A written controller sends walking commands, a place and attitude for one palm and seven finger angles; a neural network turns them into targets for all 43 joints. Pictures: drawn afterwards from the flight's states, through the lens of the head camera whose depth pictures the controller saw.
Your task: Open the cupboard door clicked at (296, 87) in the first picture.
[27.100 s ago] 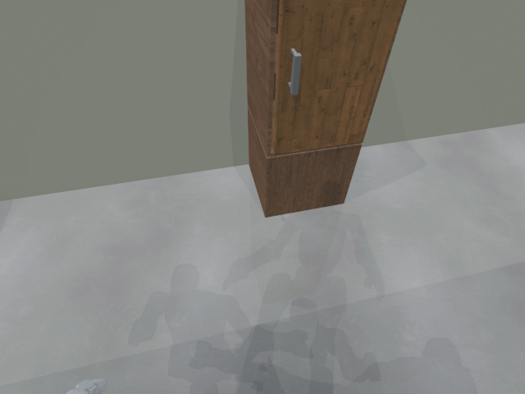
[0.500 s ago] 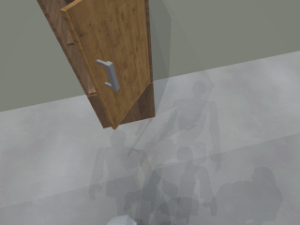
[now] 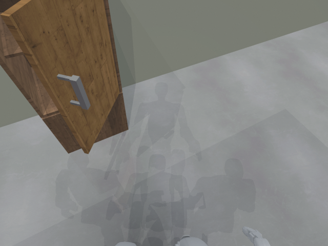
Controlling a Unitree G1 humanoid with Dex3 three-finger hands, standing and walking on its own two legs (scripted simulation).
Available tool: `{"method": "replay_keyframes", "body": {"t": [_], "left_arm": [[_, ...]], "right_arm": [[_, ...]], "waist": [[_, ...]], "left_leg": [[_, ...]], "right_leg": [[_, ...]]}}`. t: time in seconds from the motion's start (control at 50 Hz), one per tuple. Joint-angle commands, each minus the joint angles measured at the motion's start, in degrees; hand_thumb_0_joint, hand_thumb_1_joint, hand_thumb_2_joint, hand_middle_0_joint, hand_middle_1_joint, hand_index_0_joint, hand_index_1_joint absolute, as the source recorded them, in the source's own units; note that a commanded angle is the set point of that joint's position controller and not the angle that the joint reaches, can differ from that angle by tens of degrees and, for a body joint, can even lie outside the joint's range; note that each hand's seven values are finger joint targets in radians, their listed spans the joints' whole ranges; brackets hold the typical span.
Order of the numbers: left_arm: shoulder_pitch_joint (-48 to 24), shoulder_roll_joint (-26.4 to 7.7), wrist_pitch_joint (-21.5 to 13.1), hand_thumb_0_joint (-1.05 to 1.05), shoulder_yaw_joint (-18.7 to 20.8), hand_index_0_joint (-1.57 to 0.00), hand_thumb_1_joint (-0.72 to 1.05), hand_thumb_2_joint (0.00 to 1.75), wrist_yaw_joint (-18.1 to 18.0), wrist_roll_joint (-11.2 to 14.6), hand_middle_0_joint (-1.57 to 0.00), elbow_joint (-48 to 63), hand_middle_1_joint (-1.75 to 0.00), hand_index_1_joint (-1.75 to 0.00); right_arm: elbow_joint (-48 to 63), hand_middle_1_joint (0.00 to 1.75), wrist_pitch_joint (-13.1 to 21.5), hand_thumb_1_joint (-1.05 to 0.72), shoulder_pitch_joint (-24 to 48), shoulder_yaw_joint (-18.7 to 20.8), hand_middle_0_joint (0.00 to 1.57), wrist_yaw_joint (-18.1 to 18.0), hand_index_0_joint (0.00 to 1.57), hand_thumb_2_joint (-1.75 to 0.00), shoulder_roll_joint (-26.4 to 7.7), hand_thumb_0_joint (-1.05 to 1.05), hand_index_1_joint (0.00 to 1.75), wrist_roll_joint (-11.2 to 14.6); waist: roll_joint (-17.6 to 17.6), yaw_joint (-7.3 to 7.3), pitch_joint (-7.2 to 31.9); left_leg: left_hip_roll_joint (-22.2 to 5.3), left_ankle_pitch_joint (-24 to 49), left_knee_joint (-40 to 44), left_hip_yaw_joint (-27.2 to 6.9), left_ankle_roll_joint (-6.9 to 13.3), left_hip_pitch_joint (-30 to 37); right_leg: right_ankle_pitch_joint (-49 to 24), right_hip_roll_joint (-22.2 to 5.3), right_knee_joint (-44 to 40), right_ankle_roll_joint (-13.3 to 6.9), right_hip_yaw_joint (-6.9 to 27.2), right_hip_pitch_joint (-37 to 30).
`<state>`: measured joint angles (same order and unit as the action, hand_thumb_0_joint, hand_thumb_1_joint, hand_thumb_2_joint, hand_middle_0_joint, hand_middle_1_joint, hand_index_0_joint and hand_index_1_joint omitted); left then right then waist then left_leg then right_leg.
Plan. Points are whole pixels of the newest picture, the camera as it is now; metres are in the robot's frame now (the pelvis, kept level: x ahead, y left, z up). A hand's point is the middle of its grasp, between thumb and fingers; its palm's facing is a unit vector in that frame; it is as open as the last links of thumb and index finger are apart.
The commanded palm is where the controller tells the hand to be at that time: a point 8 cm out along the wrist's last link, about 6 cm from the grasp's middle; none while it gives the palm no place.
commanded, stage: walk to a spot facing it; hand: left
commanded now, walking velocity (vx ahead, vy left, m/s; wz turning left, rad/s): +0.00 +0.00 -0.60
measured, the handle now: (74, 92) +0.49 +0.33 +0.01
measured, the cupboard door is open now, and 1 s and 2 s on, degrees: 48 48 48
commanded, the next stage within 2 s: none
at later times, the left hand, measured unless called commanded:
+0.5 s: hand (118, 223) +0.18 +0.14 -0.16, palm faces -0.32 -0.93 -0.19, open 7.3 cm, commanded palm none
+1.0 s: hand (197, 161) +0.40 -0.08 -0.16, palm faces -0.66 -0.73 -0.15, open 7.3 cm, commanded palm none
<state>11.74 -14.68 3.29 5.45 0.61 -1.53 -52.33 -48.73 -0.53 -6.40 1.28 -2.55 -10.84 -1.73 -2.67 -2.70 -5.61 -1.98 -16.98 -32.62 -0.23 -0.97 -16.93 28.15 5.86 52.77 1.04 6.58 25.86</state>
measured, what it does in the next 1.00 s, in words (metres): walks ahead, turning right: right foot, then left foot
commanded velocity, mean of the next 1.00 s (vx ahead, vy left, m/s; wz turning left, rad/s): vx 0.24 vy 0.00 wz -0.55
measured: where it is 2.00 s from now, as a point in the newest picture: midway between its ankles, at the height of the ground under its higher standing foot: (230, 197)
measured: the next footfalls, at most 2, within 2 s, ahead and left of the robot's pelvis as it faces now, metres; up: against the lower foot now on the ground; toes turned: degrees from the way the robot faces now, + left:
right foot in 0.24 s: +0.04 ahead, -0.15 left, +0.00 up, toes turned -13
left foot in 0.54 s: +0.12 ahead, +0.08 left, +0.00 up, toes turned -15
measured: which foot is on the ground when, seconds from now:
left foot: down 0.00-0.24, up 0.26-0.52, down 0.54-0.98, up 1.00-1.00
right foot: up 0.00-0.22, down 0.24-0.54, up 0.56-0.98, down 1.00-1.00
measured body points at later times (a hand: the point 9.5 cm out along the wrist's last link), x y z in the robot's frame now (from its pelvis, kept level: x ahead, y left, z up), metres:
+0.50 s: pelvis +0.03 -0.01 +0.00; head +0.08 -0.02 +0.45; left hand +0.20 +0.19 -0.15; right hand -0.01 -0.29 -0.13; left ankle +0.06 +0.09 -0.71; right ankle +0.00 -0.14 -0.73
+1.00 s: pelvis +0.16 -0.11 -0.02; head +0.21 -0.14 +0.43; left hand +0.43 -0.04 -0.15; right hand -0.08 -0.18 -0.14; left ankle +0.09 +0.08 -0.71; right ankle +0.17 -0.22 -0.74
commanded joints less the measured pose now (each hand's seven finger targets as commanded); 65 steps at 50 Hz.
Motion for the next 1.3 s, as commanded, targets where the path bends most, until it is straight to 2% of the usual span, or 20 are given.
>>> {"method": "replay_keyframes", "body": {"t": [0.0, 0.12, 0.18, 0.22, 0.26, 0.34, 0.46, 0.48, 0.52, 0.54, 0.6, 0.66, 0.82, 0.92, 0.94, 0.96, 0.98, 1.04, 1.1, 1.28], "left_arm": [[-1.00, -3.77, -1.20, 0.00, 1.18, -0.20, 0.90, 0.90, 1.27, 0.21, -0.20, 5.62, -0.30, -0.30], [-5.60, -2.14, -1.72, 0.00, -0.45, -0.20, 0.90, 0.90, 1.92, 0.50, -0.20, 6.39, -0.30, -0.30], [1.14, -5.12, -2.26, 0.00, 0.19, -0.20, 0.90, 0.90, 1.53, 0.45, -0.20, 4.15, -0.30, -0.30], [8.29, -15.54, -2.67, 0.00, 2.18, -0.20, 0.90, 0.90, -0.23, 0.30, -0.20, 1.87, -0.30, -0.30], [4.19, -13.29, -2.04, 0.00, 1.97, -0.20, 0.90, 0.90, -1.24, 0.28, -0.20, 2.96, -0.30, -0.30], [-1.88, -9.98, -2.15, 0.00, 0.91, -0.20, 0.90, 0.90, -1.33, 0.07, -0.20, 4.92, -0.30, -0.30], [-5.13, -10.21, -2.83, 0.00, 1.28, -0.20, 0.90, 0.90, 0.06, 0.05, -0.20, 5.12, -0.30, -0.30], [-6.30, -8.28, -2.86, 0.00, 0.89, -0.20, 0.90, 0.90, 0.27, 0.16, -0.20, 5.41, -0.30, -0.30], [-9.80, -1.47, -3.10, 0.00, -0.52, -0.20, 0.90, 0.90, 1.29, 0.85, -0.20, 9.76, -0.30, -0.30], [-13.85, -3.56, -3.70, 0.00, 0.08, -0.20, 0.90, 0.90, 2.08, -0.13, -0.20, 10.54, -0.30, -0.30], [-8.68, -1.68, -3.78, 0.00, 0.20, -0.20, 0.90, 0.90, 3.29, -0.73, -0.20, 6.28, -0.30, -0.30], [-8.61, 1.40, -3.28, 0.00, -1.05, -0.20, 0.90, 0.90, 3.53, -0.27, -0.20, 5.32, -0.30, -0.30], [-18.83, 2.84, -3.25, 0.00, -2.09, -0.20, 0.90, 0.90, 3.65, -0.01, -0.20, 6.05, -0.30, -0.30], [-2.58, -0.68, -4.50, 0.00, -0.77, -0.20, 0.90, 0.90, 2.57, -0.01, -0.20, 1.21, -0.30, -0.30], [8.89, -4.65, -5.26, 0.00, 0.60, -0.20, 0.90, 0.90, 1.96, -0.15, -0.20, -2.25, -0.30, -0.30], [17.50, -11.66, -5.62, 0.00, 2.64, -0.20, 0.90, 0.90, 0.75, 0.06, -0.20, -4.18, -0.30, -0.30], [16.94, -14.24, -5.13, 0.00, 2.80, -0.20, 0.90, 0.90, 0.02, 1.56, -0.20, -4.54, -0.30, -0.30], [2.83, -5.08, -5.66, 0.00, 0.12, -0.20, 0.90, 0.90, -0.96, 1.15, -0.20, -0.90, -0.30, -0.30], [-0.05, -3.28, -6.85, 0.00, -0.21, -0.20, 0.90, 0.90, -0.94, 0.25, -0.20, -0.89, -0.30, -0.30], [8.45, -3.03, -8.11, 0.00, -0.51, -0.20, 0.90, 0.90, -0.43, 0.40, -0.20, -5.57, -0.30, -0.30]], "right_arm": [[3.80, 0.30, 0.72, -0.90, -3.24, 2.55, 0.20, -0.56, 0.20, -0.90, -10.64, 0.00, 0.30, -0.48], [0.55, 0.30, 0.38, -0.90, -10.42, 3.82, 0.20, -0.01, 0.20, -0.90, -13.22, 0.00, 0.30, -0.25], [1.13, 0.30, -0.01, -0.90, -8.62, 4.09, 0.20, 0.59, 0.20, -0.90, -13.67, 0.00, 0.30, 0.42], [4.59, 0.30, -0.50, -0.90, -4.70, 2.82, 0.20, 0.87, 0.20, -0.90, -7.91, 0.00, 0.30, 1.38], [3.61, 0.30, -1.21, -0.90, -4.64, 2.97, 0.20, 0.46, 0.20, -0.90, -8.15, 0.00, 0.30, 1.25], [1.52, 0.30, -1.22, -0.90, -5.26, 2.82, 0.20, 1.77, 0.20, -0.90, -7.34, 0.00, 0.30, 0.58], [-0.09, 0.30, 0.92, -0.90, -12.80, 2.91, 0.20, 2.12, 0.20, -0.90, -6.74, 0.00, 0.30, 0.56], [-1.67, 0.30, 1.56, -0.90, -17.34, 2.96, 0.20, 1.73, 0.20, -0.90, -7.31, 0.00, 0.30, 0.60], [-3.52, 0.30, 2.80, -0.90, -27.31, 4.50, 0.20, 0.26, 0.20, -0.90, -17.04, 0.00, 0.30, -1.09], [-3.13, 0.30, 3.10, -0.90, -25.62, 4.36, 0.20, 0.34, 0.20, -0.90, -17.10, 0.00, 0.30, -0.91], [-1.48, 0.30, 4.18, -0.90, -16.80, 2.08, 0.20, 0.72, 0.20, -0.90, -9.62, 0.00, 0.30, -0.40], [-4.44, 0.30, 5.16, -0.90, -22.16, 1.16, 0.20, 0.35, 0.20, -0.90, -7.35, 0.00, 0.30, 0.01], [-8.77, 0.30, 4.60, -0.90, -28.07, 0.81, 0.20, 0.44, 0.20, -0.90, -5.84, 0.00, 0.30, -0.62], [-9.16, 0.30, 4.14, -0.90, -23.82, 1.49, 0.20, 0.68, 0.20, -0.90, -8.95, 0.00, 0.30, 0.09], [-7.95, 0.30, 4.31, -0.90, -20.81, 1.50, 0.20, 1.37, 0.20, -0.90, -8.80, 0.00, 0.30, 1.05], [-5.55, 0.30, 4.52, -0.90, -20.44, 1.01, 0.20, 1.51, 0.20, -0.90, -4.32, 0.00, 0.30, 2.43], [-3.27, 0.30, 4.21, -0.90, -14.62, 1.47, 0.20, 1.19, 0.20, -0.90, -4.69, 0.00, 0.30, 2.17], [-5.27, 0.30, 2.92, -0.90, -13.03, 2.30, 0.20, 1.40, 0.20, -0.90, -3.79, 0.00, 0.30, 0.59], [-7.66, 0.30, 1.51, -0.90, -18.16, 2.09, 0.20, 1.99, 0.20, -0.90, -0.96, 0.00, 0.30, 0.08], [-1.36, 0.30, 2.87, -0.90, -0.21, 2.21, 0.20, 3.53, 0.20, -0.90, -1.90, 0.00, 0.30, 0.27]], "waist": [[14.48, 1.69, 5.55], [15.97, 5.07, 8.10], [10.66, 0.82, 9.51], [-14.80, -3.29, 11.20], [-14.77, -1.03, 10.20], [-4.32, 1.80, 6.88], [-5.33, 5.43, 4.14], [-1.60, 7.68, 5.02], [24.29, 11.51, 3.68], [13.31, 10.88, 0.67], [9.60, 4.59, -0.51], [10.32, 5.19, 3.56], [11.95, 8.06, -1.37], [11.34, -0.86, 7.32], [6.85, -6.27, 13.30], [-7.67, -8.52, 20.94], [-6.36, -7.61, 16.48], [-2.52, 0.79, 3.70], [-0.82, 5.45, 5.69], [-2.01, 1.21, 3.57]], "left_leg": [[-15.88, 25.77, 12.44, -6.86, 8.91, 6.62], [-15.50, 35.58, 6.66, 1.39, 6.65, 11.31], [-13.56, 25.41, -2.79, 4.57, 2.22, 3.51], [-1.80, -22.16, -27.53, 7.89, -3.14, -16.73], [-3.84, -16.86, -34.43, 0.15, -2.53, -19.79], [-3.34, -8.50, -26.60, 2.67, -3.15, -11.80], [0.73, -4.92, -2.73, 5.75, -1.88, 5.69], [-0.12, -4.28, 5.25, 5.02, -1.41, 15.01], [-27.18, -29.31, 24.76, -30.09, 8.43, 22.07], [-30.18, -28.22, 27.18, -33.23, 11.77, 15.53], [-19.65, -5.32, 23.05, -10.32, 5.88, 11.47], [-15.87, 20.41, 18.04, 2.83, 4.42, 18.57], [-17.39, 27.91, 18.13, 11.90, 5.12, 17.57], [-17.00, 50.94, -2.77, 15.88, 3.23, 14.40], [-14.64, 42.54, -15.86, 17.22, 1.20, 2.51], [-5.13, -8.52, -36.71, 16.47, -1.80, -17.03], [-2.77, -19.49, -48.17, 7.27, -1.31, -24.70], [-9.21, -4.21, -42.81, 0.25, -1.35, -19.37], [-8.04, -1.96, -30.96, 2.43, -2.03, -12.03], [-4.34, 3.56, -9.15, 3.48, -1.68, -15.58]], "right_leg": [[-1.52, -6.18, 14.75, 2.11, -4.73, 7.88], [-3.81, -4.92, -9.37, 0.33, -12.10, -3.09], [-19.14, -5.55, -25.78, -1.68, -11.27, -19.18], [-49.11, -29.22, -31.88, -13.01, 17.93, -29.26], [-31.11, -23.56, -32.17, -14.32, 16.49, -25.02], [-11.85, -18.35, -35.15, -12.07, 11.25, -13.92], [8.43, -14.13, -35.47, -10.95, 13.43, -1.01], [9.09, -11.23, -30.63, -8.67, 11.35, 5.25], [8.94, -1.25, 0.79, -2.02, -6.07, 23.05], [3.09, -6.97, 9.14, -2.42, -1.94, 23.03], [-11.42, -10.20, 17.43, -1.00, -5.26, 19.88], [-15.32, -9.74, 15.39, -0.52, -8.20, 19.81], [-16.71, -8.92, -7.17, -2.54, -14.39, 11.96], [-13.56, -3.03, -17.84, -7.29, -17.63, -15.64], [-16.29, -6.59, -20.35, -9.42, -12.92, -34.80], [-18.47, -25.60, -25.92, -16.14, 15.46, -51.22], [-26.58, -32.09, -34.07, -19.27, 27.62, -44.99], [-17.36, -24.72, -38.91, -14.26, 11.20, -17.59], [-19.62, -19.24, -40.02, -13.09, 2.33, -11.48], [-29.27, -18.43, -38.16, -12.97, 4.73, -22.82]]}}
